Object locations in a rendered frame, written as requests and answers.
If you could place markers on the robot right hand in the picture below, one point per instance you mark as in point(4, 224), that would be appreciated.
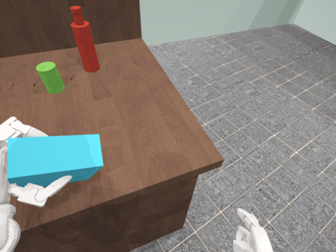
point(256, 240)

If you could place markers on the robot left forearm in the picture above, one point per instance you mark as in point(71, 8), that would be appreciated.
point(9, 228)

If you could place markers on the table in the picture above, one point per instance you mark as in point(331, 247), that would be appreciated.
point(153, 147)

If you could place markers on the sponge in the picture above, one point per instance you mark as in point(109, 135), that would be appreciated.
point(42, 160)

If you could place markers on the robot left hand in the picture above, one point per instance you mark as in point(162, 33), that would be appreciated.
point(30, 194)

